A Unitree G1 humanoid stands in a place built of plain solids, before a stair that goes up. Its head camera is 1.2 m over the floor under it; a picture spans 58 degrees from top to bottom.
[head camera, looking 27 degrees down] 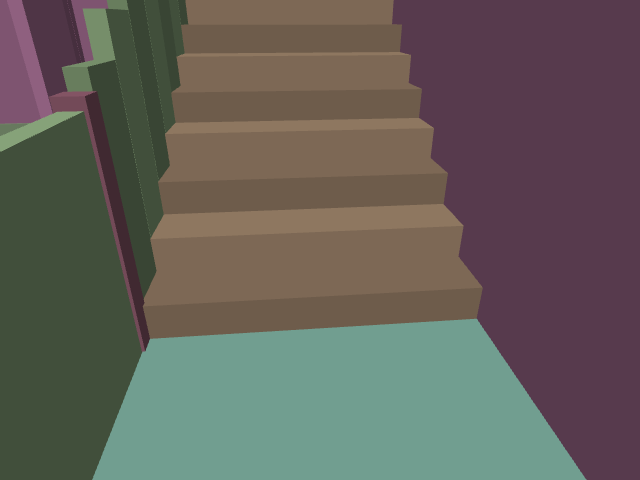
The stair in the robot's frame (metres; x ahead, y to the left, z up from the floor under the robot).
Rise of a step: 0.17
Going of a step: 0.28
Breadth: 1.44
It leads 6 degrees to the left of straight ahead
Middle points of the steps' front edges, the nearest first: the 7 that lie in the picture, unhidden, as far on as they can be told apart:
1.50 0.01 0.17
1.78 0.04 0.33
2.05 0.06 0.50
2.33 0.09 0.67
2.60 0.12 0.84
2.87 0.14 1.00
3.15 0.17 1.17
